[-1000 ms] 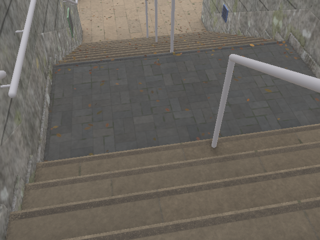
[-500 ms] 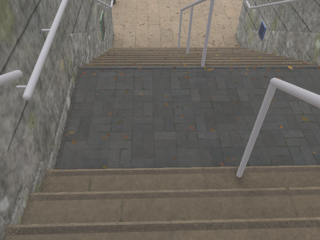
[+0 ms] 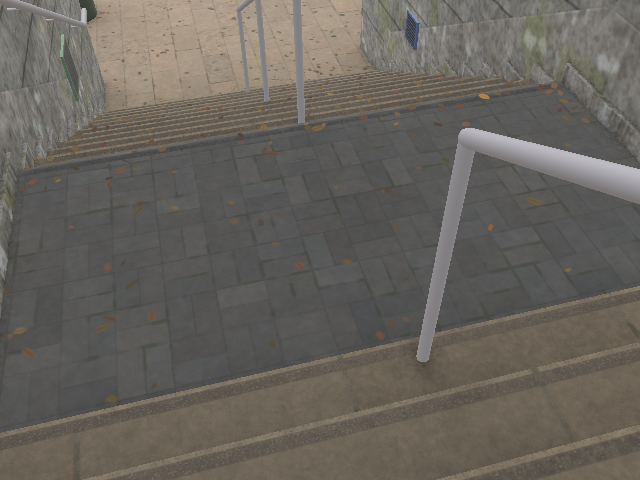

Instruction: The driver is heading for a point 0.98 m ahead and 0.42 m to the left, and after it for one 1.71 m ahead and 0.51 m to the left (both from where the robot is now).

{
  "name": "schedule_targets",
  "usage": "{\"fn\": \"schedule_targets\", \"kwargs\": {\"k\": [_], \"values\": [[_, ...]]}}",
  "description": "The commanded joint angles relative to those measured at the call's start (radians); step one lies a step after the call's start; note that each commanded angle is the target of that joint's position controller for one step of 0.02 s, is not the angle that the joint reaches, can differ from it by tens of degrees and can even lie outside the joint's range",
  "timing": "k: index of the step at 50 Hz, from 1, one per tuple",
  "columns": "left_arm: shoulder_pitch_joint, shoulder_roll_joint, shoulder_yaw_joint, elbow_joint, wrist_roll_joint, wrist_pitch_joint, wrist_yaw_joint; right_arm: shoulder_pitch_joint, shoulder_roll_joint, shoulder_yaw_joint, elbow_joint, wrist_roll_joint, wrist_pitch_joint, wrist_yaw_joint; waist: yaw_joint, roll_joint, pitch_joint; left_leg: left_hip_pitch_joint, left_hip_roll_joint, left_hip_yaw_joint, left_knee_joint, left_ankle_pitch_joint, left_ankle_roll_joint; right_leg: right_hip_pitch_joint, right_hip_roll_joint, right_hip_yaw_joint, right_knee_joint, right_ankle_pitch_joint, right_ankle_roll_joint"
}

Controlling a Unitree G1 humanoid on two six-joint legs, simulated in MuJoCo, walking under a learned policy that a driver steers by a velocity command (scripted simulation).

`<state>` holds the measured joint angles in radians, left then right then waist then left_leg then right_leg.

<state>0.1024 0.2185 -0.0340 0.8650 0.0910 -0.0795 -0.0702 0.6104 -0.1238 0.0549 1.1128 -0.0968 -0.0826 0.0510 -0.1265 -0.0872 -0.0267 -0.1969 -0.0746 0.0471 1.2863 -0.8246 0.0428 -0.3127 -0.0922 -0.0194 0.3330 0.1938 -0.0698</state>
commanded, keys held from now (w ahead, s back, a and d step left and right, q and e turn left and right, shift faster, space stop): w+q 1.00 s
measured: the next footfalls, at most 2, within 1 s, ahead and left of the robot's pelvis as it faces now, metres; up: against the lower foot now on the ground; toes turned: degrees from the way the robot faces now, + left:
left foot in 0.58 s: +0.40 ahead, +0.17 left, -0.16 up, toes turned +21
right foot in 0.98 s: +0.69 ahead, +0.05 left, -0.33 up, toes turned +30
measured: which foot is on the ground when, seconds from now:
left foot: down 0.00-0.00, up 0.02-0.56, down 0.58-0.98, up 1.00-1.00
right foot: down 0.00-0.58, up 0.60-0.96, down 0.98-1.00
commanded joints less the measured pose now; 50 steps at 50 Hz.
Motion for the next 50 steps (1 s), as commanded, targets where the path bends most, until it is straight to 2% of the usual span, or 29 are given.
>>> {"fn": "schedule_targets", "kwargs": {"k": [1, 2, 3, 5, 6, 8, 10, 13, 14, 17, 19, 24, 26, 28, 29, 30, 31, 32, 33, 35, 36, 37, 39, 41, 43, 47, 48, 49, 50], "values": [[0.716, 0.322, 0.119, 0.168, 0.005, 0.019, -0.021, 0.227, -0.052, -0.027, -0.004, 0.032, -0.005, 0.089, 0.230, -0.202, -0.357, -0.722, 0.017, -0.086, 0.764, -0.015, -0.001, 1.097, -0.302, 0.215, 0.405, 0.933, -0.341], [0.687, 0.307, 0.128, 0.176, 0.033, 0.030, -0.028, 0.025, -0.114, -0.041, -0.107, 0.074, -0.013, 0.087, 0.292, -0.070, -0.224, -0.986, 0.025, -0.089, 0.815, 0.017, -0.011, 1.009, -0.377, 0.394, 0.262, 0.520, -0.380], [0.550, 0.221, 0.111, 0.157, 0.038, 0.034, -0.012, -0.123, -0.122, -0.036, -0.163, 0.081, -0.022, 0.051, 0.280, 0.097, -0.063, -1.033, 0.109, -0.163, 0.638, 0.236, 0.020, 0.743, -0.375, 0.350, 0.145, 0.004, -0.297], [0.319, 0.000, 0.028, 0.091, 0.032, 0.008, 0.004, -0.123, -0.113, -0.045, -0.150, 0.051, -0.018, -0.004, 0.114, 0.172, 0.075, -0.734, 0.208, -0.220, 0.262, 0.616, 0.059, 0.170, -0.272, 0.212, 0.018, -0.194, -0.227], [0.273, -0.059, 0.010, 0.094, 0.041, -0.018, 0.021, -0.163, -0.077, -0.041, -0.149, 0.022, -0.012, -0.011, 0.056, 0.083, 0.169, -0.660, 0.259, -0.229, 0.103, 0.745, 0.079, -0.042, -0.210, 0.157, -0.014, -0.154, -0.183], [0.341, -0.029, 0.008, 0.115, -0.001, -0.059, 0.052, -0.150, -0.055, -0.050, -0.110, 0.000, 0.002, 0.010, 0.102, 0.046, 0.131, -0.533, 0.226, -0.170, -0.138, 0.922, 0.062, -0.127, -0.166, 0.062, -0.056, -0.142, -0.226], [0.409, 0.039, 0.027, 0.164, 0.025, -0.062, 0.054, -0.091, -0.034, -0.046, -0.098, 0.003, 0.006, 0.022, 0.070, 0.045, 0.079, -0.563, 0.218, -0.173, -0.106, 0.966, 0.031, -0.091, -0.184, 0.091, 0.045, -0.082, -0.252], [0.555, -0.037, 0.000, 0.243, 0.023, -0.069, 0.065, -0.256, -0.076, -0.045, -0.161, -0.004, -0.001, 0.010, 0.161, 0.081, 0.101, -0.865, 0.245, -0.290, -0.391, 1.150, 0.003, 0.237, -0.239, 0.143, 0.106, -0.103, -0.218], [0.541, -0.055, -0.014, 0.238, 0.015, -0.067, 0.074, -0.296, -0.093, -0.043, -0.161, 0.000, -0.001, 0.014, 0.174, 0.155, 0.116, -0.779, 0.233, -0.250, -0.581, 1.354, 0.006, 0.186, -0.185, 0.036, 0.165, -0.200, -0.175], [0.474, -0.063, -0.034, 0.214, 0.031, -0.058, 0.053, -0.394, -0.104, -0.044, -0.196, -0.004, 0.016, 0.031, 0.141, 0.054, 0.124, -0.361, 0.192, -0.096, -0.532, 1.406, 0.042, -0.169, -0.090, -0.085, 0.162, -0.377, -0.120], [0.469, -0.031, -0.037, 0.228, 0.039, -0.063, 0.052, -0.447, -0.136, -0.050, -0.237, 0.005, 0.028, 0.038, 0.126, 0.075, 0.183, -0.341, 0.189, -0.101, -0.528, 1.299, 0.047, -0.147, -0.151, -0.051, 0.175, -0.390, -0.111], [0.676, 0.046, 0.011, 0.316, -0.023, -0.006, 0.106, -0.681, -0.093, -0.031, -0.283, -0.005, 0.027, 0.032, 0.283, 0.085, 0.254, -0.515, 0.192, -0.029, -0.886, 0.959, 0.011, 0.309, -0.223, 0.033, 0.321, -0.259, -0.125], [0.636, 0.057, 0.029, 0.302, -0.007, 0.012, 0.093, -0.648, -0.103, -0.041, -0.227, 0.002, 0.014, 0.021, 0.270, 0.089, 0.202, -0.285, 0.157, 0.031, -0.931, 1.019, 0.011, 0.221, -0.175, -0.035, 0.413, -0.213, -0.093], [0.512, 0.099, 0.042, 0.282, 0.040, 0.030, 0.040, -0.256, -0.198, -0.096, -0.072, 0.016, 0.001, 0.014, 0.080, 0.137, 0.103, 0.192, 0.122, 0.070, -1.012, 1.179, 0.044, 0.037, -0.143, -0.115, 0.746, -0.133, -0.038], [0.545, 0.074, 0.035, 0.302, 0.060, 0.031, -0.003, -0.021, -0.321, -0.155, -0.003, 0.002, -0.002, 0.010, -0.015, 0.201, -0.002, 0.548, 0.163, 0.052, -0.916, 1.406, 0.126, -0.187, -0.076, -0.146, 1.052, -0.282, 0.041], [0.636, -0.045, 0.021, 0.290, 0.029, 0.028, -0.047, 0.214, -0.395, -0.166, 0.085, -0.015, 0.008, 0.001, -0.006, 0.353, -0.347, 1.015, 0.338, -0.157, -0.580, 1.932, 0.330, -0.382, 0.058, -0.144, 1.532, -1.002, 0.119], [0.409, 0.010, 0.039, 0.155, -0.022, 0.003, -0.052, 0.310, -0.395, -0.183, 0.123, -0.006, 0.000, -0.008, -0.102, 0.255, -0.359, 1.085, 0.391, -0.331, -0.611, 1.939, 0.378, -0.604, 0.087, -0.043, 1.651, -1.073, 0.129], [0.150, 0.039, 0.044, 0.035, -0.045, -0.036, -0.032, 0.250, -0.344, -0.177, 0.112, 0.012, -0.015, -0.014, -0.156, 0.231, -0.172, 0.975, 0.411, -0.375, -0.703, 1.508, 0.384, -0.846, 0.054, 0.002, 1.627, -1.101, 0.128], [0.070, 0.062, 0.049, -0.014, -0.045, -0.056, 0.001, 0.059, -0.197, -0.135, 0.040, 0.027, -0.013, -0.011, -0.079, 0.046, -0.081, 0.735, 0.396, -0.375, -0.763, 1.074, 0.329, -0.848, -0.007, 0.065, 1.384, -0.963, 0.097], [0.193, 0.016, 0.042, 0.020, -0.007, -0.054, 0.056, -0.223, -0.075, -0.073, -0.068, 0.006, -0.026, 0.002, 0.125, 0.008, 0.114, 0.081, 0.364, -0.340, -0.856, 0.977, 0.296, -0.539, -0.100, 0.174, 0.959, -0.586, 0.010], [0.214, 0.011, 0.049, 0.057, 0.000, -0.042, 0.067, -0.311, -0.069, -0.057, -0.119, 0.028, -0.036, 0.002, 0.149, 0.019, 0.191, -0.254, 0.333, -0.260, -0.930, 0.989, 0.309, -0.313, -0.099, 0.131, 0.750, -0.440, 0.009], [0.218, -0.002, 0.048, 0.043, 0.008, -0.019, 0.064, -0.300, -0.140, -0.068, -0.127, 0.048, -0.039, 0.006, 0.163, 0.126, 0.151, -0.360, 0.272, -0.257, -0.915, 0.961, 0.331, -0.213, -0.037, 0.060, 0.753, -0.425, 0.027], [0.311, -0.021, 0.023, 0.032, -0.003, -0.009, 0.038, -0.261, -0.163, -0.062, -0.137, 0.008, -0.057, 0.008, 0.201, 0.136, 0.078, -0.559, 0.208, -0.242, -0.753, 0.918, 0.296, -0.053, -0.014, 0.035, 0.799, -0.174, 0.041], [0.240, -0.023, 0.003, 0.026, 0.005, -0.012, 0.042, -0.214, -0.092, -0.048, -0.161, 0.008, -0.075, -0.034, 0.107, 0.033, 0.054, -0.507, 0.085, -0.175, -0.588, 0.566, 0.175, -0.062, -0.033, 0.130, 0.348, 0.351, 0.064], [0.174, 0.026, 0.018, -0.044, -0.015, 0.004, 0.030, -0.253, -0.197, -0.052, -0.206, -0.011, -0.060, -0.026, 0.159, 0.107, 0.067, -0.726, 0.070, -0.226, -0.547, 0.429, 0.172, 0.198, 0.028, 0.026, 0.383, 0.243, 0.094], [0.188, 0.107, 0.040, -0.048, -0.010, 0.011, 0.022, -0.122, -0.211, -0.052, -0.210, 0.022, -0.030, -0.007, 0.158, 0.059, 0.153, -0.393, 0.098, -0.441, -0.250, 0.325, 0.173, 0.190, 0.037, 0.055, -0.026, 0.040, 0.065], [0.320, 0.151, 0.068, 0.013, -0.040, -0.008, 0.030, -0.148, -0.260, -0.062, -0.220, 0.030, -0.012, 0.014, 0.209, 0.045, 0.116, -0.341, 0.080, -0.438, -0.119, 0.473, 0.163, 0.305, 0.042, 0.013, -0.104, 0.076, 0.040], [0.486, 0.243, 0.108, 0.051, -0.041, -0.027, 0.037, -0.146, -0.236, -0.055, -0.234, -0.007, -0.010, 0.050, 0.272, 0.022, -0.011, -0.446, 0.040, -0.394, 0.154, 0.730, 0.089, 0.584, -0.045, 0.055, 0.041, 0.205, -0.078], [0.575, 0.303, 0.120, 0.058, -0.007, -0.027, 0.026, 0.142, -0.031, -0.027, -0.193, 0.040, -0.018, 0.074, 0.184, -0.237, -0.304, -0.751, -0.087, -0.187, 0.737, 0.034, -0.009, 0.979, -0.289, 0.196, 0.442, 1.078, -0.348]]}}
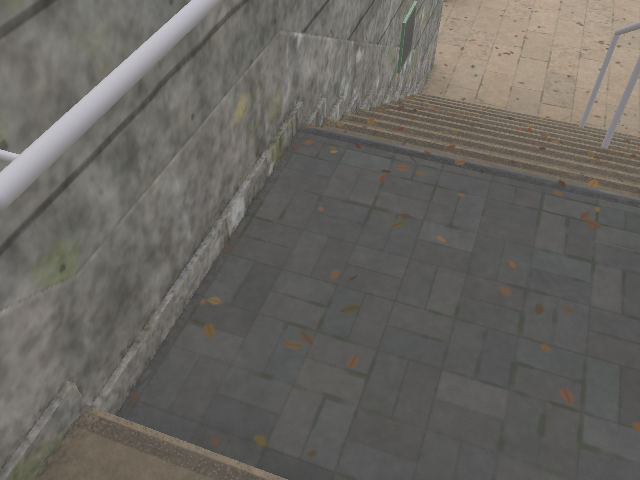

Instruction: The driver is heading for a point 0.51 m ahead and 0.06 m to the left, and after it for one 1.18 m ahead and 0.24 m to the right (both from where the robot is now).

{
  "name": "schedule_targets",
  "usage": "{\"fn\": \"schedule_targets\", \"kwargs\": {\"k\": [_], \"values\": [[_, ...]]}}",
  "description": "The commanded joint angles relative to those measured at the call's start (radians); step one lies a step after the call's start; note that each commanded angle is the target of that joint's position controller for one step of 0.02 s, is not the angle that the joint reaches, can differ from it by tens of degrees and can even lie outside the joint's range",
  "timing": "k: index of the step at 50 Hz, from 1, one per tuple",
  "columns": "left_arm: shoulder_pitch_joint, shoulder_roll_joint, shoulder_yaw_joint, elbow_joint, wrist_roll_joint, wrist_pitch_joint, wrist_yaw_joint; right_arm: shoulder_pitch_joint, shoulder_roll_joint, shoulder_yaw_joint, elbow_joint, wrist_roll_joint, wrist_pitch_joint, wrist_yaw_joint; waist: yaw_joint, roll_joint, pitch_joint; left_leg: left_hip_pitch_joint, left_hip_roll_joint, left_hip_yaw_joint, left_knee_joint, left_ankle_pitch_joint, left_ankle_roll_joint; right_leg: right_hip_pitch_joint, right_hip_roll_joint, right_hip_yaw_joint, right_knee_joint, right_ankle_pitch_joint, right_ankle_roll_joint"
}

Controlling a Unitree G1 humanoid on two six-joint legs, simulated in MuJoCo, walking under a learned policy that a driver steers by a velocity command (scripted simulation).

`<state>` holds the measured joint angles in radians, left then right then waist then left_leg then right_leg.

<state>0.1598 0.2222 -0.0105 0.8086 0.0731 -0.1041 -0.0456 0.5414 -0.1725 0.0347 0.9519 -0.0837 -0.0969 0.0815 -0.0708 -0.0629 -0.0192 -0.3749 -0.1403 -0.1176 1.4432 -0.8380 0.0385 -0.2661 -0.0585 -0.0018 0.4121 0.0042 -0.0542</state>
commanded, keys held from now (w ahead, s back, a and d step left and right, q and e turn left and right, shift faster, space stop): w+q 0.50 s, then q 0.10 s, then e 0.40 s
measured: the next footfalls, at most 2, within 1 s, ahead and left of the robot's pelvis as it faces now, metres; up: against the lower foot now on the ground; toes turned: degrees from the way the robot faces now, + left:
left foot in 0.46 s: +0.27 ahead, +0.15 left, +0.00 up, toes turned +20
right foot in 0.82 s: +0.48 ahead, +0.01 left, -0.16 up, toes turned +25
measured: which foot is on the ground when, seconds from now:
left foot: up 0.00-0.44, down 0.46-0.78, up 0.80-1.00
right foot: down 0.00-0.50, up 0.52-0.80, down 0.82-1.00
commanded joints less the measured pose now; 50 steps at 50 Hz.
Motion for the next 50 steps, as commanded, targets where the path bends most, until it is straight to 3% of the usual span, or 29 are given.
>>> {"fn": "schedule_targets", "kwargs": {"k": [1, 3, 4, 6, 7, 9, 10, 13, 16, 19, 23, 24, 25, 26, 27, 30, 31, 35, 36, 37, 38, 40, 41, 42, 44, 45, 46, 47, 50], "values": [[0.537, 0.323, 0.105, 0.077, 0.044, 0.010, -0.021, 0.274, -0.022, -0.006, -0.065, 0.067, -0.004, 0.054, 0.159, -0.165, -0.357, -0.848, -0.033, -0.012, 0.903, 0.008, -0.052, 0.992, -0.462, 0.438, 0.362, 1.440, -0.503], [0.393, 0.219, 0.082, 0.081, 0.032, 0.025, -0.048, -0.116, -0.163, -0.051, -0.185, 0.068, 0.002, -0.002, 0.178, 0.022, -0.006, -1.156, 0.117, -0.032, 0.844, 0.282, -0.067, 0.550, -0.486, 0.537, 0.139, 0.441, -0.389], [0.295, 0.060, 0.025, 0.062, 0.034, 0.019, -0.052, -0.088, -0.119, -0.030, -0.165, 0.051, 0.009, -0.018, 0.088, 0.122, 0.032, -0.988, 0.188, -0.083, 0.664, 0.508, -0.016, 0.303, -0.401, 0.400, 0.069, 0.243, -0.299], [0.195, -0.068, -0.018, 0.087, 0.031, -0.011, -0.008, -0.090, -0.015, -0.001, -0.148, 0.008, 0.036, 0.008, -0.020, 0.063, 0.185, -0.703, 0.306, -0.054, 0.297, 0.715, 0.047, -0.132, -0.252, 0.174, -0.049, 0.146, -0.193], [0.174, -0.055, -0.016, 0.096, 0.007, -0.044, 0.024, -0.090, -0.006, 0.006, -0.142, -0.027, 0.045, 0.030, -0.001, 0.019, 0.160, -0.621, 0.308, -0.012, 0.061, 0.835, 0.058, -0.179, -0.161, 0.083, -0.071, 0.026, -0.187], [0.284, -0.009, -0.020, 0.155, 0.011, -0.084, 0.055, -0.256, -0.062, -0.017, -0.164, 0.014, 0.031, 0.051, 0.102, 0.044, 0.120, -0.425, 0.284, 0.056, -0.326, 1.098, 0.029, -0.235, -0.139, -0.011, -0.106, 0.019, -0.195], [0.361, 0.056, -0.014, 0.216, 0.026, -0.086, 0.047, -0.287, -0.062, -0.020, -0.169, 0.023, 0.037, 0.059, 0.095, -0.031, 0.116, -0.415, 0.273, 0.057, -0.245, 1.071, 0.014, -0.211, -0.173, 0.027, -0.094, 0.106, -0.197], [0.357, 0.168, 0.013, 0.223, 0.036, -0.071, 0.025, -0.308, -0.132, -0.042, -0.189, 0.013, 0.030, 0.031, 0.069, 0.058, 0.099, -0.644, 0.252, -0.051, -0.327, 0.957, 0.011, 0.162, -0.272, 0.101, -0.001, 0.376, -0.173], [0.384, 0.077, -0.018, 0.249, 0.029, -0.050, 0.030, -0.325, -0.102, -0.032, -0.202, -0.017, 0.039, 0.024, 0.078, 0.049, 0.100, -0.646, 0.238, 0.041, -0.307, 0.902, 0.029, 0.260, -0.259, 0.020, 0.058, 0.325, -0.152], [0.397, 0.108, -0.021, 0.253, 0.020, -0.058, 0.039, -0.357, -0.102, -0.031, -0.252, 0.003, 0.042, 0.039, 0.084, 0.013, 0.103, -0.410, 0.193, 0.141, -0.277, 0.772, 0.037, 0.160, -0.223, -0.095, 0.076, 0.382, -0.134], [0.192, 0.311, 0.065, 0.128, 0.003, -0.057, 0.026, -0.300, -0.241, -0.090, -0.264, 0.023, 0.006, -0.006, 0.039, -0.008, 0.078, 0.010, 0.067, 0.271, -0.573, 0.476, 0.018, 0.144, -0.197, -0.198, 0.274, 0.699, -0.109], [0.149, 0.335, 0.087, 0.101, 0.000, -0.044, 0.000, -0.074, -0.274, -0.118, -0.167, 0.034, -0.018, -0.028, -0.057, 0.047, 0.030, 0.346, 0.022, 0.281, -0.695, 0.616, 0.061, -0.054, -0.140, -0.197, 0.547, 0.632, -0.086], [0.136, 0.220, 0.064, 0.041, 0.035, -0.036, -0.032, 0.160, -0.302, -0.132, -0.077, 0.014, -0.031, -0.053, -0.126, 0.254, -0.163, 0.839, 0.191, -0.035, -0.723, 0.868, 0.284, -0.449, 0.029, -0.127, 1.080, -0.173, 0.030], [0.020, 0.084, 0.025, -0.064, -0.011, -0.045, -0.076, 0.334, -0.234, -0.099, -0.022, -0.009, -0.049, -0.055, -0.184, 0.231, -0.254, 0.938, 0.389, -0.426, -0.897, 0.919, 0.418, -0.739, 0.146, 0.063, 1.151, -0.716, 0.061], [-0.147, 0.047, 0.019, -0.144, -0.060, -0.044, -0.060, 0.269, -0.186, -0.096, -0.014, -0.003, -0.068, -0.052, -0.185, 0.110, 0.000, 0.693, 0.431, -0.527, -0.917, 0.770, 0.378, -0.889, 0.089, 0.162, 1.023, -0.655, 0.060], [-0.017, 0.082, 0.025, -0.154, 0.021, -0.011, 0.033, -0.212, -0.044, -0.016, -0.140, 0.023, -0.046, -0.077, 0.085, 0.051, 0.034, -0.043, 0.318, -0.283, -0.789, 0.700, 0.291, -0.478, -0.018, 0.180, 0.778, -0.357, 0.049], [0.109, 0.120, 0.047, -0.080, -0.038, 0.052, 0.040, -0.227, -0.240, -0.102, -0.127, 0.104, 0.012, -0.114, 0.158, 0.101, 0.111, -0.221, 0.280, -0.254, -0.949, 0.865, 0.248, -0.242, 0.035, 0.027, 0.609, -0.240, 0.096], [0.172, 0.072, 0.044, -0.044, -0.102, 0.109, 0.033, -0.280, -0.166, -0.094, -0.097, 0.120, 0.037, -0.135, 0.204, 0.116, 0.027, -0.447, 0.151, 0.025, -0.760, 0.540, 0.118, 0.249, 0.093, -0.008, 0.337, 0.391, 0.121], [0.176, 0.068, 0.031, -0.044, 0.027, 0.051, -0.005, -0.379, -0.164, -0.054, -0.197, -0.067, -0.039, -0.095, 0.160, 0.021, 0.122, -0.633, 0.118, 0.124, -0.541, 0.196, 0.032, 0.315, 0.066, 0.017, 0.438, 0.461, 0.131], [0.210, 0.019, 0.040, -0.014, -0.091, 0.076, 0.013, -0.359, -0.130, -0.093, -0.126, 0.071, -0.005, -0.114, 0.235, -0.048, -0.010, -0.451, 0.165, 0.136, -0.594, 0.527, 0.062, 0.373, 0.156, -0.089, 0.222, 0.617, 0.124], [0.211, 0.026, 0.035, -0.008, -0.101, 0.092, 0.024, -0.317, -0.158, -0.087, -0.150, 0.090, 0.024, -0.123, 0.194, 0.033, 0.000, -0.371, 0.177, 0.136, -0.481, 0.592, 0.049, 0.401, 0.115, -0.057, 0.110, 0.596, 0.093], [0.404, 0.100, 0.067, 0.062, -0.069, 0.112, 0.026, -0.363, -0.165, -0.094, -0.160, 0.055, 0.069, -0.142, 0.273, 0.047, 0.008, -0.230, 0.139, 0.199, -0.023, 0.737, 0.052, 0.436, 0.037, -0.034, -0.215, 0.624, 0.027], [0.463, 0.164, 0.092, 0.096, -0.077, 0.110, 0.022, -0.335, -0.124, -0.102, -0.159, 0.039, 0.087, -0.137, 0.292, -0.115, 0.039, -0.370, -0.007, 0.264, 0.460, 0.105, 0.026, 0.501, -0.095, 0.127, -0.252, 0.833, -0.031], [0.330, 0.244, 0.077, 0.066, -0.029, 0.078, 0.001, -0.195, -0.064, -0.085, -0.232, 0.096, 0.105, -0.138, 0.027, -0.145, 0.083, -0.632, 0.040, 0.225, 0.541, 0.029, 0.012, 0.562, -0.215, 0.267, 0.128, 1.613, 0.001], [0.318, 0.251, 0.097, 0.031, -0.066, 0.079, 0.004, -0.248, -0.095, -0.069, -0.258, 0.025, 0.098, -0.155, 0.083, 0.028, -0.014, -0.809, 0.108, 0.157, 0.538, 0.251, 0.003, 0.579, -0.260, 0.307, 0.105, 1.275, -0.101], [0.192, 0.298, 0.102, -0.051, 0.037, 0.012, 0.029, -0.098, -0.064, -0.040, -0.296, 0.043, 0.013, -0.078, 0.019, -0.121, -0.253, -0.704, 0.132, -0.035, 0.698, 0.314, -0.097, 0.449, -0.277, 0.349, 0.201, 1.207, -0.199], [0.160, 0.241, 0.101, -0.045, 0.087, -0.002, 0.039, -0.252, -0.104, -0.045, -0.299, 0.047, -0.014, -0.064, 0.024, 0.012, -0.088, -0.807, 0.168, 0.062, 0.596, 0.415, -0.118, 0.342, -0.133, 0.288, 0.074, 0.861, 0.034], [0.107, 0.229, 0.093, -0.110, 0.004, -0.026, 0.058, -0.220, -0.118, -0.044, -0.325, 0.046, -0.041, -0.067, -0.004, 0.035, -0.127, -0.698, 0.219, -0.005, 0.295, 0.605, -0.150, 0.155, -0.186, 0.335, 0.124, 0.870, -0.056], [0.116, 0.148, 0.066, -0.094, -0.078, -0.043, 0.090, -0.314, -0.072, -0.023, -0.368, 0.010, -0.010, -0.084, 0.010, 0.162, -0.105, -0.536, 0.232, 0.080, 0.033, 0.785, -0.178, -0.158, -0.074, 0.392, 0.122, 0.465, -0.152]]}}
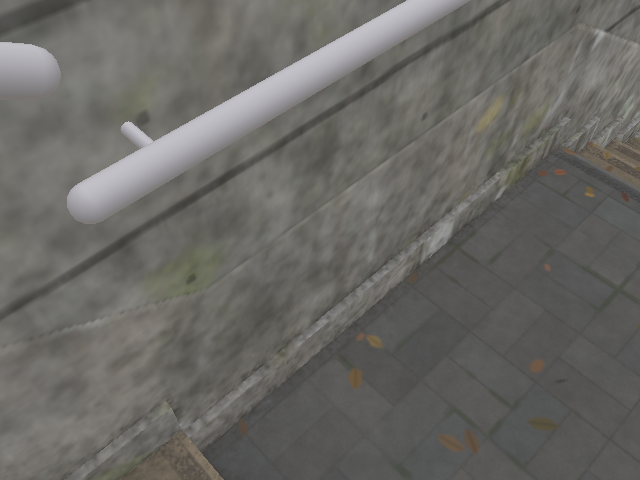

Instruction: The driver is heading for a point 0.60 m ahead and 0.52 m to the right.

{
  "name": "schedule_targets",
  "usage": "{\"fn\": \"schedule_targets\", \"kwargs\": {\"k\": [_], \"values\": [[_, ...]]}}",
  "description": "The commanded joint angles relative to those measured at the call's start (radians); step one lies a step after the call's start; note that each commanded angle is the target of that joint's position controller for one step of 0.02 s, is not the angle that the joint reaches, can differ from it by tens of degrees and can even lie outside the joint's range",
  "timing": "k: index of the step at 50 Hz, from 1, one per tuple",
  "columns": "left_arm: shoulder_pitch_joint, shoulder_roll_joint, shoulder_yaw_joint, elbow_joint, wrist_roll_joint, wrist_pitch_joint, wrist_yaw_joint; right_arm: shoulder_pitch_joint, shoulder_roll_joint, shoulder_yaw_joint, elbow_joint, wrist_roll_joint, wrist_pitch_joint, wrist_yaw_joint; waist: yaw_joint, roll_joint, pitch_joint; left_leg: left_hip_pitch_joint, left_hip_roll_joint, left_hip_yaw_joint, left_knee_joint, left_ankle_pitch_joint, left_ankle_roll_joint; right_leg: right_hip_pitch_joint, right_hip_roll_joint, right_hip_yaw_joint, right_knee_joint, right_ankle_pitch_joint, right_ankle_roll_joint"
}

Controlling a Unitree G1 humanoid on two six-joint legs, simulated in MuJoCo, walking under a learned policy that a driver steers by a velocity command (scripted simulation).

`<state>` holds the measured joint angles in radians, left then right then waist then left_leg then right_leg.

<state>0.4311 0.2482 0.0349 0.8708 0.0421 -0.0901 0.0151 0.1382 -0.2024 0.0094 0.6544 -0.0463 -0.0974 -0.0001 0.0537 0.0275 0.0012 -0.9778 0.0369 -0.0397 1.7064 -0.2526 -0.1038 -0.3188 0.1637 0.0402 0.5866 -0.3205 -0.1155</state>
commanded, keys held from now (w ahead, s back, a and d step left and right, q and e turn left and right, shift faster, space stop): e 1.00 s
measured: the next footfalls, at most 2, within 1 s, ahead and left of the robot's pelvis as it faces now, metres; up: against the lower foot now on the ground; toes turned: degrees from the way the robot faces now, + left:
left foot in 0.16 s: +0.13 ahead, +0.11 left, +0.00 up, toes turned -8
right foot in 0.54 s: -0.04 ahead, -0.13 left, +0.00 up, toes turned -26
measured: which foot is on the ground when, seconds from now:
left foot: up 0.00-0.14, down 0.16-0.54, up 0.56-1.00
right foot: down 0.00-0.18, up 0.20-0.52, down 0.54-1.00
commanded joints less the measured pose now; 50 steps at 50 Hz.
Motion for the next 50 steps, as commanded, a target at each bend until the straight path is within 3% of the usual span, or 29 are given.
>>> {"fn": "schedule_targets", "kwargs": {"k": [1, 3, 5, 7, 8, 9, 10, 11, 12, 14, 15, 17, 18, 21, 23, 25, 26, 27, 28, 29, 30, 31, 32, 33, 35, 37, 41, 46, 50], "values": [[-0.115, 0.126, 0.017, -0.148, -0.051, -0.063, 0.033, 0.062, -0.025, 0.006, -0.084, -0.029, 0.011, 0.005, -0.097, 0.003, -0.120, 0.183, 0.043, 0.057, -0.366, 0.210, -0.032, -0.129, -0.227, 0.296, -0.031, 0.826, -0.073], [-0.101, 0.154, 0.029, -0.153, -0.058, -0.071, 0.034, -0.007, -0.024, 0.004, -0.105, -0.019, 0.035, 0.033, -0.055, -0.025, -0.119, 0.396, -0.006, 0.094, -0.604, 0.119, -0.033, -0.175, -0.180, 0.291, -0.012, 0.846, -0.029], [-0.170, 0.249, 0.056, -0.195, -0.028, -0.065, 0.003, 0.026, -0.088, -0.024, -0.099, 0.002, 0.045, 0.039, -0.061, -0.072, -0.117, 0.462, -0.067, 0.071, -0.721, -0.033, -0.019, -0.091, -0.235, 0.395, 0.021, 0.867, -0.064], [-0.235, 0.239, 0.063, -0.223, -0.037, -0.048, -0.028, 0.089, -0.119, -0.046, -0.073, 0.023, 0.045, 0.020, -0.089, -0.110, -0.093, 0.529, -0.091, 0.020, -0.958, -0.044, 0.032, 0.006, -0.280, 0.489, 0.056, 0.957, -0.098], [-0.251, 0.220, 0.061, -0.232, -0.051, -0.032, -0.055, 0.165, -0.128, -0.052, -0.047, 0.043, 0.037, 0.001, -0.115, -0.083, -0.126, 0.649, -0.060, -0.008, -1.160, 0.162, 0.101, 0.045, -0.279, 0.518, 0.096, 0.985, -0.083], [-0.177, 0.154, 0.039, -0.233, -0.061, -0.026, -0.080, 0.244, -0.188, -0.074, -0.029, 0.076, 0.020, -0.024, -0.117, -0.046, -0.290, 0.947, 0.130, -0.126, -1.135, 0.583, 0.268, -0.010, -0.249, 0.455, 0.246, 0.796, 0.007], [-0.005, 0.007, 0.001, -0.256, -0.028, -0.030, -0.069, 0.256, -0.262, -0.099, -0.026, 0.047, 0.000, -0.017, -0.043, 0.281, -0.426, 1.281, 0.449, -0.521, -1.104, 1.160, 0.690, -0.373, -0.035, 0.254, 0.583, -0.210, 0.185], [-0.077, 0.081, 0.026, -0.249, -0.042, 0.013, -0.042, 0.321, -0.183, -0.094, -0.019, -0.070, 0.002, -0.020, -0.157, 0.030, -0.313, 1.182, 0.563, -0.690, -1.270, 0.954, 0.713, -0.592, -0.014, 0.152, 0.773, -0.487, 0.211], [-0.176, 0.095, 0.035, -0.261, -0.027, 0.052, -0.017, 0.325, -0.182, -0.091, 0.015, -0.047, -0.009, -0.025, -0.143, -0.061, -0.164, 1.058, 0.473, -0.588, -1.280, 0.730, 0.601, -0.629, -0.052, 0.167, 0.867, -0.380, 0.236], [-0.172, 0.155, 0.048, -0.260, 0.040, 0.064, 0.000, 0.049, -0.076, -0.061, -0.017, 0.057, -0.019, -0.013, -0.015, 0.077, -0.128, 0.756, 0.298, -0.228, -1.302, 0.615, 0.427, -0.432, -0.149, 0.128, 0.836, -0.205, 0.234], [-0.139, 0.105, 0.029, -0.263, 0.066, 0.055, -0.020, 0.011, -0.081, -0.066, -0.028, 0.074, -0.018, -0.021, 0.014, 0.094, -0.138, 0.625, 0.250, -0.137, -1.308, 0.617, 0.405, -0.331, -0.159, 0.051, 0.913, -0.161, 0.229], [-0.081, 0.077, 0.004, -0.238, 0.038, 0.051, -0.079, -0.067, -0.145, -0.078, -0.048, -0.004, -0.016, -0.045, 0.033, 0.017, -0.131, 0.387, 0.159, 0.029, -1.327, 0.436, 0.379, -0.140, -0.127, -0.032, 1.051, -0.012, 0.210], [-0.082, 0.087, 0.006, -0.236, 0.020, 0.050, -0.097, -0.127, -0.179, -0.083, -0.063, -0.022, -0.020, -0.053, 0.055, -0.004, -0.111, 0.322, 0.134, 0.103, -1.333, 0.331, 0.348, -0.078, -0.143, -0.054, 0.988, 0.043, 0.216], [-0.239, 0.094, -0.009, -0.282, 0.018, 0.040, -0.107, 0.012, -0.280, -0.127, -0.033, 0.021, -0.023, -0.068, -0.079, 0.112, -0.063, 0.617, 0.205, 0.073, -1.315, 0.190, 0.297, -0.180, -0.205, -0.107, 0.463, -0.127, 0.263], [-0.264, 0.106, -0.013, -0.270, -0.001, 0.049, -0.075, 0.110, -0.324, -0.152, -0.012, -0.006, -0.019, -0.054, -0.148, 0.136, -0.087, 0.741, 0.327, -0.043, -1.267, 0.327, 0.326, -0.175, -0.208, -0.109, 0.249, -0.118, 0.258], [-0.235, 0.120, 0.017, -0.249, 0.025, 0.051, -0.032, 0.157, -0.382, -0.173, 0.007, -0.032, -0.017, -0.024, -0.159, 0.149, -0.121, 0.686, 0.398, -0.087, -1.227, 0.300, 0.320, -0.055, -0.144, -0.176, 0.229, -0.003, 0.213], [-0.184, 0.145, 0.029, -0.238, 0.005, 0.047, -0.020, 0.089, -0.367, -0.173, 0.006, -0.008, -0.013, -0.014, -0.101, 0.131, -0.119, 0.736, 0.399, -0.096, -1.186, 0.280, 0.279, -0.037, -0.180, -0.119, -0.042, 0.063, 0.182], [-0.136, 0.174, 0.056, -0.205, -0.014, 0.034, -0.003, 0.090, -0.320, -0.156, 0.022, -0.011, -0.009, -0.006, -0.072, 0.065, -0.133, 0.634, 0.360, -0.025, -1.068, 0.197, 0.213, 0.153, -0.154, -0.107, -0.168, 0.306, 0.133], [-0.042, 0.326, 0.104, -0.193, -0.027, 0.012, 0.039, 0.141, -0.147, -0.112, -0.059, -0.003, -0.012, 0.000, -0.087, -0.265, -0.266, 0.374, 0.161, 0.219, -0.706, -0.199, 0.074, 0.439, -0.399, 0.184, -0.124, 0.957, -0.129], [-0.009, 0.392, 0.122, -0.217, 0.032, -0.032, 0.018, -0.004, -0.159, -0.105, -0.129, 0.034, -0.027, -0.021, -0.008, -0.186, -0.174, 0.040, -0.032, 0.097, -0.564, -0.497, 0.007, 0.487, -0.526, 0.411, -0.160, 0.975, -0.308], [0.051, 0.311, 0.106, -0.193, 0.074, -0.056, -0.012, -0.125, -0.186, -0.108, -0.139, 0.052, -0.021, -0.026, 0.086, -0.059, -0.119, -0.033, -0.044, -0.035, -0.512, -0.452, -0.008, 0.460, -0.549, 0.436, -0.186, 0.842, -0.282], [-0.025, 0.268, 0.100, -0.199, 0.053, -0.051, -0.049, -0.122, -0.225, -0.124, -0.118, 0.036, -0.017, -0.043, 0.032, -0.087, -0.073, -0.073, -0.029, -0.059, -0.447, -0.384, -0.012, 0.440, -0.519, 0.388, -0.157, 0.809, -0.226], [-0.132, 0.235, 0.086, -0.222, 0.001, -0.034, -0.079, -0.068, -0.268, -0.137, -0.081, 0.005, -0.013, -0.054, -0.038, -0.117, -0.063, -0.032, -0.006, -0.042, -0.380, -0.319, -0.003, 0.329, -0.489, 0.309, -0.139, 0.821, -0.190], [-0.187, 0.215, 0.077, -0.243, -0.025, -0.015, -0.092, -0.003, -0.240, -0.124, -0.040, -0.019, -0.005, -0.058, -0.086, -0.123, -0.051, 0.049, 0.006, -0.028, -0.336, -0.256, 0.002, 0.188, -0.460, 0.266, -0.143, 0.814, -0.166], [-0.242, 0.163, 0.057, -0.281, -0.005, 0.005, -0.092, 0.070, -0.193, -0.099, 0.007, -0.055, 0.017, -0.052, -0.108, -0.093, -0.094, 0.167, -0.005, -0.038, -0.258, -0.110, -0.012, 0.040, -0.390, 0.237, -0.172, 0.629, -0.167], [-0.233, 0.159, 0.053, -0.283, 0.003, -0.003, -0.077, 0.102, -0.175, -0.086, 0.026, -0.033, 0.026, -0.028, -0.103, -0.080, -0.099, 0.224, -0.009, -0.017, -0.303, -0.044, -0.024, -0.008, -0.352, 0.227, -0.192, 0.482, -0.176], [-0.135, 0.180, 0.046, -0.239, -0.001, -0.021, -0.064, 0.030, -0.159, -0.067, 0.004, -0.038, 0.046, -0.009, -0.042, -0.110, -0.070, 0.229, 0.001, 0.008, -0.540, -0.031, -0.019, 0.054, -0.333, 0.309, -0.171, 0.250, -0.162], [-0.099, 0.209, 0.052, -0.249, 0.003, -0.015, -0.073, -0.052, -0.136, -0.039, -0.039, -0.017, 0.061, -0.019, 0.015, -0.176, -0.080, 0.277, -0.046, 0.034, -0.745, -0.152, -0.011, 0.128, -0.360, 0.457, -0.114, 0.478, -0.232], [-0.079, 0.205, 0.060, -0.238, 0.000, 0.001, -0.071, -0.031, -0.126, -0.027, -0.029, 0.003, 0.059, -0.025, 0.037, -0.143, -0.115, 0.327, -0.067, 0.010, -0.851, -0.195, -0.016, 0.193, -0.365, 0.565, -0.101, 0.559, -0.248]]}}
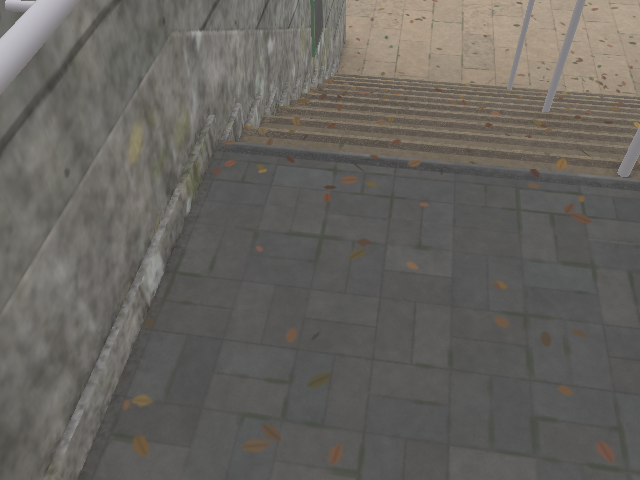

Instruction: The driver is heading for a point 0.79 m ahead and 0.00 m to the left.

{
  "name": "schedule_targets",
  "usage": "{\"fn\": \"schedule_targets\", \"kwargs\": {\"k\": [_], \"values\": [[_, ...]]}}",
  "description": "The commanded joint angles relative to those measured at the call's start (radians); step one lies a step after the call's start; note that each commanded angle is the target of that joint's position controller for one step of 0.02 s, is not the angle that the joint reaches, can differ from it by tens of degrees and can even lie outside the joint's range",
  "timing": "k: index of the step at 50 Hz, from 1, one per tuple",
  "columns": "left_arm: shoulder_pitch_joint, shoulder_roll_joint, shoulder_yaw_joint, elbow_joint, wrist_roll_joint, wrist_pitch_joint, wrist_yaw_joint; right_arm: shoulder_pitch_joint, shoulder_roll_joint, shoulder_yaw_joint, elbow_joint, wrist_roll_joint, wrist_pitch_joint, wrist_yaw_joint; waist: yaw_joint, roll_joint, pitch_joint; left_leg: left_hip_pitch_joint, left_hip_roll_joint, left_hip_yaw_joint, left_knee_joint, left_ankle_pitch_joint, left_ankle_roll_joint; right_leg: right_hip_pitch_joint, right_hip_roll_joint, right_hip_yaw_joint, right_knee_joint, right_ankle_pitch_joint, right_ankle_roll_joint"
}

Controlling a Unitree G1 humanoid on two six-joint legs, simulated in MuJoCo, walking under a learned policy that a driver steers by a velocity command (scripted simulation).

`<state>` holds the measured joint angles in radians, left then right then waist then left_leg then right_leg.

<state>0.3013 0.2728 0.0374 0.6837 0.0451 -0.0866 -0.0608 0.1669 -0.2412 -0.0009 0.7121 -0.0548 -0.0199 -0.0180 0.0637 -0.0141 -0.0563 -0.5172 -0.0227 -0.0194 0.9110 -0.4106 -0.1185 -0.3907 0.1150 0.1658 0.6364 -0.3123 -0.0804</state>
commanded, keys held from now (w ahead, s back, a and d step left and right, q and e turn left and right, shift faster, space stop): e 0.26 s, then no key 0.74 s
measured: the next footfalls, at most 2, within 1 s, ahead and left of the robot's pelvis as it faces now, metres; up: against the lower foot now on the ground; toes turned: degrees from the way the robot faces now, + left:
left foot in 0.12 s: +0.03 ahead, +0.12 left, +0.00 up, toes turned -6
right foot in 0.54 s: +0.00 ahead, -0.11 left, +0.00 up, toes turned -16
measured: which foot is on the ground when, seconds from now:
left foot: up 0.00-0.10, down 0.12-1.00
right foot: down 0.00-0.14, up 0.16-0.52, down 0.54-1.00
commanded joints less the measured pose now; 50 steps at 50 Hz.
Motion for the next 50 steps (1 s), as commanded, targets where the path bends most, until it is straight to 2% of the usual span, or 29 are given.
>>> {"fn": "schedule_targets", "kwargs": {"k": [1, 4, 5, 6, 7, 8, 9, 10, 11, 12, 13, 15, 16, 17, 19, 20, 21, 22, 23, 25, 27, 28, 29, 30, 31, 33, 36, 40, 50], "values": [[0.035, 0.177, 0.058, -0.051, -0.005, 0.002, 0.006, -0.058, -0.083, -0.014, -0.086, 0.013, -0.021, -0.006, 0.024, -0.100, -0.056, -0.105, -0.010, -0.009, -0.089, -0.033, 0.006, 0.254, -0.310, 0.452, -0.154, 0.536, -0.280], [-0.050, 0.181, 0.060, -0.067, -0.007, 0.029, 0.005, -0.011, -0.083, -0.019, -0.074, 0.028, -0.026, 0.004, -0.028, -0.072, -0.054, 0.108, -0.043, 0.022, -0.357, 0.099, 0.057, 0.150, -0.253, 0.435, -0.164, 0.451, -0.257], [-0.066, 0.169, 0.050, -0.056, -0.011, 0.036, -0.001, 0.028, -0.084, -0.026, -0.070, 0.032, -0.030, 0.008, -0.068, -0.078, -0.052, 0.273, -0.040, 0.028, -0.381, 0.261, 0.097, 0.039, -0.246, 0.445, -0.172, 0.444, -0.245], [-0.049, 0.134, 0.038, -0.051, -0.007, 0.040, -0.001, 0.085, -0.118, -0.046, -0.065, 0.026, -0.034, 0.010, -0.098, -0.041, -0.066, 0.444, 0.009, -0.023, -0.444, 0.351, 0.164, -0.073, -0.205, 0.419, -0.130, 0.308, -0.191], [0.030, 0.054, 0.018, -0.067, -0.010, 0.042, 0.006, 0.152, -0.200, -0.071, -0.066, 0.011, -0.043, 0.003, -0.075, 0.114, -0.156, 0.683, 0.220, -0.232, -0.470, 0.720, 0.380, -0.237, -0.076, 0.267, 0.027, -0.079, -0.064], [0.023, 0.037, 0.018, -0.104, -0.012, 0.041, 0.030, 0.231, -0.253, -0.099, -0.075, -0.042, -0.052, 0.010, -0.121, 0.205, -0.134, 0.813, 0.474, -0.541, -0.539, 0.871, 0.650, -0.536, 0.083, 0.097, 0.315, -0.413, 0.064], [-0.031, 0.078, 0.029, -0.092, 0.010, 0.050, 0.052, 0.238, -0.207, -0.094, -0.051, -0.069, -0.048, 0.006, -0.141, 0.025, -0.033, 0.733, 0.517, -0.534, -0.610, 0.794, 0.623, -0.636, 0.022, 0.093, 0.471, -0.357, 0.103], [-0.009, 0.097, 0.039, -0.049, 0.018, 0.063, 0.075, 0.143, -0.155, -0.080, -0.066, -0.030, -0.041, 0.022, -0.081, 0.013, -0.007, 0.603, 0.457, -0.419, -0.613, 0.760, 0.543, -0.600, -0.009, 0.071, 0.598, -0.255, 0.135], [0.036, 0.130, 0.053, -0.010, 0.031, 0.068, 0.085, 0.020, -0.084, -0.060, -0.107, 0.007, -0.035, 0.042, -0.039, 0.057, -0.019, 0.500, 0.369, -0.278, -0.600, 0.752, 0.468, -0.534, -0.016, 0.049, 0.677, -0.155, 0.161], [0.070, 0.105, 0.047, 0.008, 0.050, 0.067, 0.076, -0.039, -0.067, -0.058, -0.121, 0.030, -0.036, 0.052, -0.009, 0.098, -0.026, 0.401, 0.299, -0.167, -0.575, 0.791, 0.428, -0.471, -0.019, 0.011, 0.770, -0.061, 0.174], [0.091, 0.076, 0.033, 0.010, 0.065, 0.064, 0.057, -0.062, -0.088, -0.069, -0.129, 0.028, -0.035, 0.051, 0.008, 0.088, -0.032, 0.298, 0.262, -0.101, -0.570, 0.760, 0.412, -0.424, -0.020, -0.038, 0.875, 0.002, 0.176], [0.078, 0.046, 0.021, 0.011, 0.038, 0.064, 0.031, -0.010, -0.091, -0.072, -0.108, 0.000, -0.033, 0.039, -0.044, 0.057, -0.014, 0.238, 0.226, -0.054, -0.597, 0.570, 0.428, -0.466, -0.015, -0.072, 0.954, 0.100, 0.181], [0.070, 0.052, 0.022, 0.013, 0.029, 0.063, 0.026, 0.023, -0.094, -0.069, -0.082, -0.003, -0.041, 0.035, -0.063, 0.053, 0.003, 0.239, 0.221, -0.046, -0.613, 0.464, 0.426, -0.476, -0.024, -0.061, 0.945, 0.142, 0.179], [0.066, 0.076, 0.027, 0.021, 0.022, 0.052, 0.033, 0.076, -0.085, -0.066, -0.060, 0.005, -0.050, 0.030, -0.075, 0.068, 0.017, 0.288, 0.239, -0.070, -0.632, 0.348, 0.423, -0.515, -0.039, -0.033, 0.844, 0.172, 0.177], [0.073, 0.046, 0.019, 0.053, 0.027, 0.046, 0.027, 0.145, -0.077, -0.066, -0.002, 0.016, -0.070, 0.038, -0.084, 0.092, 0.041, 0.354, 0.235, -0.082, -0.650, 0.156, 0.381, -0.539, -0.109, -0.035, 0.617, 0.222, 0.188], [0.073, 0.032, 0.021, 0.068, 0.028, 0.052, 0.014, 0.125, -0.062, -0.058, 0.010, 0.026, -0.079, 0.055, -0.071, 0.087, 0.041, 0.352, 0.222, -0.074, -0.648, 0.074, 0.338, -0.492, -0.166, -0.054, 0.457, 0.236, 0.201], [0.087, -0.020, 0.007, 0.084, 0.033, 0.066, -0.010, 0.059, -0.053, -0.047, 0.011, 0.036, -0.083, 0.078, -0.042, 0.091, 0.033, 0.234, 0.180, -0.026, -0.627, 0.002, 0.277, -0.332, -0.219, -0.112, 0.366, 0.215, 0.211], [0.078, -0.043, 0.001, 0.087, 0.029, 0.072, -0.037, 0.009, -0.048, -0.040, 0.004, 0.057, -0.084, 0.093, -0.034, 0.108, 0.038, 0.113, 0.154, -0.005, -0.623, -0.072, 0.232, -0.178, -0.218, -0.170, 0.291, 0.121, 0.224], [0.085, -0.049, -0.002, 0.094, 0.025, 0.067, -0.052, 0.005, -0.054, -0.032, 0.016, 0.057, -0.084, 0.103, -0.030, 0.113, 0.046, -0.002, 0.163, -0.029, -0.611, -0.069, 0.213, -0.020, -0.206, -0.192, 0.316, 0.086, 0.231], [0.046, -0.003, 0.007, 0.077, -0.009, 0.044, -0.057, -0.007, -0.112, -0.041, 0.029, 0.063, -0.091, 0.114, -0.020, 0.064, 0.048, 0.053, 0.208, -0.070, -0.551, 0.060, 0.222, 0.062, -0.188, -0.208, 0.122, 0.100, 0.230], [0.055, 0.022, 0.015, 0.077, -0.032, 0.028, -0.046, 0.005, -0.098, -0.031, 0.056, 0.074, -0.090, 0.145, 0.017, 0.045, -0.008, 0.178, 0.211, -0.109, -0.463, 0.281, 0.175, 0.162, -0.214, -0.163, -0.042, 0.275, 0.199], [-0.006, 0.066, 0.015, 0.046, -0.042, 0.020, -0.038, 0.086, -0.074, -0.033, 0.065, 0.070, -0.086, 0.136, -0.049, -0.010, -0.049, 0.229, 0.165, -0.066, -0.440, 0.212, 0.159, 0.190, -0.226, -0.122, -0.102, 0.317, 0.129], [-0.089, 0.117, 0.029, 0.030, -0.028, 0.016, -0.034, 0.169, -0.114, -0.057, 0.072, 0.054, -0.084, 0.112, -0.130, -0.058, -0.001, 0.245, 0.093, 0.028, -0.440, 0.151, 0.161, 0.112, -0.207, -0.129, -0.102, 0.249, 0.040], [-0.107, 0.111, 0.043, 0.039, -0.021, 0.025, -0.026, 0.100, -0.155, -0.076, 0.048, 0.035, -0.081, 0.093, -0.109, -0.060, 0.043, 0.289, 0.055, 0.093, -0.413, 0.087, 0.167, -0.019, -0.192, -0.119, -0.144, 0.068, 0.018], [-0.097, 0.079, 0.042, 0.043, -0.030, 0.029, -0.014, 0.047, -0.151, -0.085, 0.035, 0.024, -0.078, 0.082, -0.092, -0.056, 0.069, 0.318, 0.063, 0.103, -0.399, 0.092, 0.192, -0.072, -0.191, -0.104, -0.183, 0.022, 0.019], [-0.064, 0.040, 0.040, 0.052, -0.038, 0.041, 0.003, 0.101, -0.094, -0.084, 0.064, 0.044, -0.074, 0.076, -0.090, -0.034, 0.101, 0.303, 0.082, 0.078, -0.454, 0.125, 0.232, -0.036, -0.179, -0.117, -0.172, -0.011, 0.025], [-0.015, 0.006, 0.033, 0.078, -0.036, 0.047, 0.007, 0.090, -0.042, -0.083, 0.064, 0.044, -0.065, 0.091, -0.071, -0.024, 0.082, 0.333, 0.088, 0.074, -0.465, 0.234, 0.238, 0.021, -0.165, -0.136, -0.168, 0.030, 0.034], [-0.066, 0.026, 0.034, 0.069, -0.038, 0.055, -0.002, 0.052, -0.089, -0.110, 0.062, 0.036, -0.067, 0.096, -0.069, -0.021, 0.047, 0.341, 0.070, 0.114, -0.442, 0.334, 0.199, 0.090, -0.159, -0.145, -0.166, 0.176, 0.039], [-0.105, 0.065, 0.037, 0.109, -0.042, 0.064, 0.003, 0.058, -0.103, -0.133, 0.111, 0.037, -0.064, 0.090, -0.063, 0.001, 0.047, 0.358, 0.070, 0.122, -0.458, 0.342, 0.173, 0.140, -0.147, -0.163, -0.184, 0.226, 0.037]]}}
